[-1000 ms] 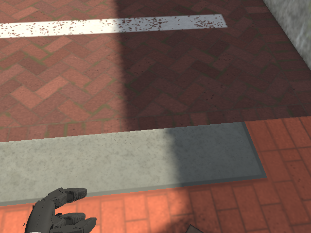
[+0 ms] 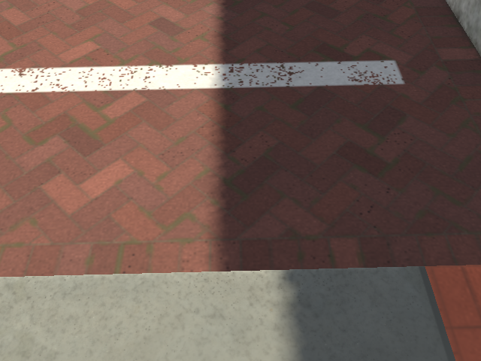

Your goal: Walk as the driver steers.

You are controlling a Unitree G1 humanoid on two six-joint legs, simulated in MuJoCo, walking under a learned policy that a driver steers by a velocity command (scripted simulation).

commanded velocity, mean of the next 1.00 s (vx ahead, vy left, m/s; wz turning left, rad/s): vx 0.57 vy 0.00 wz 0.00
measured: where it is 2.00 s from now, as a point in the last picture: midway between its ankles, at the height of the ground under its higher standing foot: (245, 205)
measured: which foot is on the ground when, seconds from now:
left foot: down 0.00-0.96, up 0.98-1.00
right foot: down 0.00-0.52, up 0.54-0.92, down 0.94-1.00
